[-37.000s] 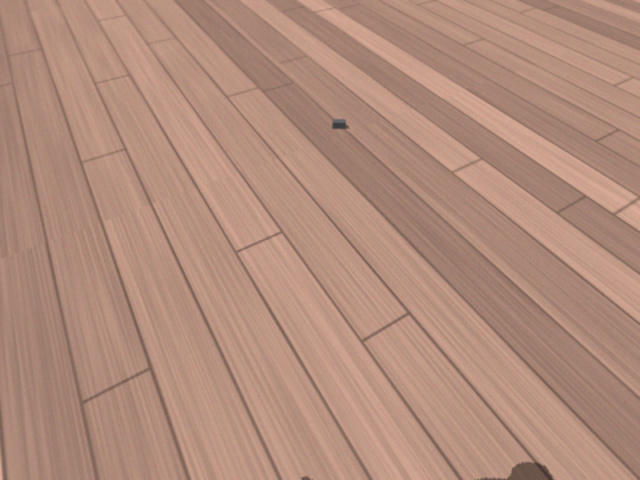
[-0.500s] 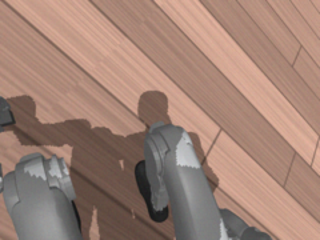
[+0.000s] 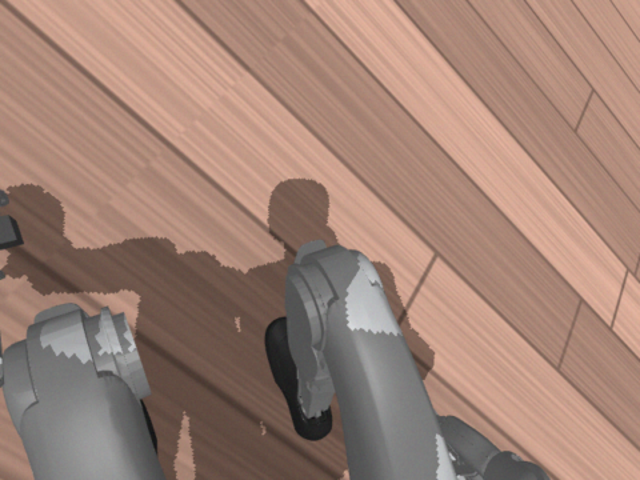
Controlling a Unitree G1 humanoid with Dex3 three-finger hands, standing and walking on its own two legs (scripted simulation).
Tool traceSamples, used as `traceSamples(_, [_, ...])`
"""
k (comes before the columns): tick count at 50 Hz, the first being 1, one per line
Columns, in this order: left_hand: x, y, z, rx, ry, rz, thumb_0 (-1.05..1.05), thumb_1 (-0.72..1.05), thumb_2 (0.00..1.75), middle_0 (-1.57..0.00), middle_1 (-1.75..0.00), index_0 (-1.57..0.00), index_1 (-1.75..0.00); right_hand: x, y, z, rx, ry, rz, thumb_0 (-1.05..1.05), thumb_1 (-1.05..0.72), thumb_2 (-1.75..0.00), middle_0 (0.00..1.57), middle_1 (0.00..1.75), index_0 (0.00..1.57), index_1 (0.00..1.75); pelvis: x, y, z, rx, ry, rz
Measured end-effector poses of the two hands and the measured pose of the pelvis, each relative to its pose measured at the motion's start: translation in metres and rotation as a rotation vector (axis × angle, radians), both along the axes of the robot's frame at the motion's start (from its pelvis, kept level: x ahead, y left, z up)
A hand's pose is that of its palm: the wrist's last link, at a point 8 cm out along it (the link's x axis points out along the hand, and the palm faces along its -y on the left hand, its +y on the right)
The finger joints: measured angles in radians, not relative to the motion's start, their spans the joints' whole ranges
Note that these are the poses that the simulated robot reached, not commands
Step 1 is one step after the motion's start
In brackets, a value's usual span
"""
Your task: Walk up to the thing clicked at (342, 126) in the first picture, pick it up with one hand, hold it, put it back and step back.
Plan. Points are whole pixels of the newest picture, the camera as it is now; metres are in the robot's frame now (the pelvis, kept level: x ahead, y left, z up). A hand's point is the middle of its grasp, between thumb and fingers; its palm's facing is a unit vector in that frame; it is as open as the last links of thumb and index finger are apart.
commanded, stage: open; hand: left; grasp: from above
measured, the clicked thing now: out of the picture +0.42 +0.29 -0.28
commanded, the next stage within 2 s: withdraw in 0.48 s
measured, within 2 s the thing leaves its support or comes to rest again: neither
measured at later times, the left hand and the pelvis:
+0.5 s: hand out of the picture +0.40 +0.29 -0.25, palm faces -0.45 -0.17 -0.87, open 12.3 cm; pelvis +0.00 +0.00 +0.00, yaw +0 degrees
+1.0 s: hand out of the picture +0.43 +0.31 -0.15, palm faces -0.29 -0.09 -0.95, open 13.3 cm; pelvis +0.01 +0.00 +0.02, yaw +3 degrees
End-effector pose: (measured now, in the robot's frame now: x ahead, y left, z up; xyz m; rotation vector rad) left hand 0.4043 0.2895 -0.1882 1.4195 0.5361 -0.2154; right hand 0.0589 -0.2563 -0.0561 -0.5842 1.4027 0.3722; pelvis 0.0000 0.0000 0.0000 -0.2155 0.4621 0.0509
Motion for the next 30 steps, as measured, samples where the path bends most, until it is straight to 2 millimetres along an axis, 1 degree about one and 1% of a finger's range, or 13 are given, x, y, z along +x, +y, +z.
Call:
traceSamples(10, [-0.0005, 0.0003, -0.0016, 0.004, -0.002, -0.006, 0.00, -0.05, 0.61, -0.64, -0.69, -0.49, -0.59, -0.0012, -0.0012, 0.0021, 0.000, -0.001, -0.002, 0.00, -0.90, -0.90, 0.20, 0.30, 0.20, 0.30, 0.0000, 0.0006, 0.0000, -0.002, -0.002, 0.000])
traceSamples(20, [0.0076, 0.0038, -0.0037, 0.010, -0.008, 0.023, 0.00, -0.16, 0.70, -0.41, -0.73, -0.39, -0.71, 0.0022, -0.0024, 0.0047, -0.002, 0.004, -0.008, 0.00, -0.90, -0.90, 0.20, 0.30, 0.20, 0.30, 0.0025, 0.0008, 0.0011, -0.005, 0.014, 0.000])
traceSamples(30, [0.0055, 0.0066, -0.0049, -0.009, 0.008, 0.030, 0.00, -0.23, 0.77, -0.31, -0.80, -0.32, -0.80, 0.0026, -0.0003, 0.0016, 0.007, 0.009, -0.012, 0.00, -0.90, -0.90, 0.20, 0.30, 0.20, 0.30, 0.0034, 0.0005, 0.0005, -0.004, 0.013, 0.000])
